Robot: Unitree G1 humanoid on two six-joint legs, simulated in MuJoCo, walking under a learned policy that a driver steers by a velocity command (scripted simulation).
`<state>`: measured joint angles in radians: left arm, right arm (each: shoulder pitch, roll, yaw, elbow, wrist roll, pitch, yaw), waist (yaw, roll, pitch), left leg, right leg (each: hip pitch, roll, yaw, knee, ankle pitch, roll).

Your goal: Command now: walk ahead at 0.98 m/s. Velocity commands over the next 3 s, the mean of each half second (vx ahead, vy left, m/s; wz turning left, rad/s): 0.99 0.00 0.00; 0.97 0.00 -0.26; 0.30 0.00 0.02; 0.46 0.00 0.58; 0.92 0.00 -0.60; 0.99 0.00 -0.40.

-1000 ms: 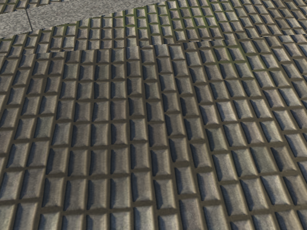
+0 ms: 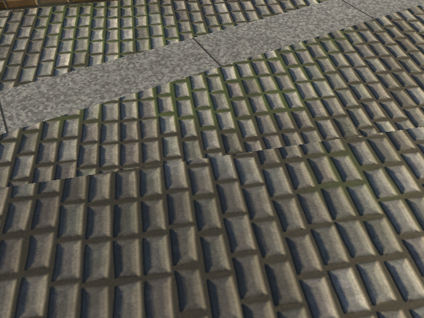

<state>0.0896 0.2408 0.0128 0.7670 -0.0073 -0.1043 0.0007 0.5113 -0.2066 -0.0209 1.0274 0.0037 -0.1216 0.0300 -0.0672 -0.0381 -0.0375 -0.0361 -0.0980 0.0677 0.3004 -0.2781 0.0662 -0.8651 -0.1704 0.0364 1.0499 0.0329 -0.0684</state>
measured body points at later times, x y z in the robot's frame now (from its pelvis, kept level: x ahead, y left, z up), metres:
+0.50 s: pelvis +0.46 -0.04 +0.00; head +0.46 -0.04 +0.45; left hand +0.40 +0.20 -0.14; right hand +0.66 -0.28 -0.08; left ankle +0.63 +0.14 -0.64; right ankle +0.41 -0.13 -0.74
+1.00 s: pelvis +0.93 +0.02 +0.00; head +0.93 +0.02 +0.45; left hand +1.10 +0.27 -0.11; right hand +0.87 -0.23 -0.14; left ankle +0.88 +0.11 -0.74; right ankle +1.04 -0.17 -0.65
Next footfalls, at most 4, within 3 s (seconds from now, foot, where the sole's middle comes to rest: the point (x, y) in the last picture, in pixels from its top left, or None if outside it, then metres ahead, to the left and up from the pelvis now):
0.22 right None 0.45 -0.13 -0.78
0.72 left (177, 223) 0.92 0.11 -0.78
1.14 right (224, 166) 1.20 -0.09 -0.78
1.74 left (164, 168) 1.36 0.18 -0.94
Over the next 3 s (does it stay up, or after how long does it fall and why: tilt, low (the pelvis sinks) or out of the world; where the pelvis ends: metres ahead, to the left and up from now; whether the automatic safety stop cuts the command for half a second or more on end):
stays up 2.35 0.13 -0.18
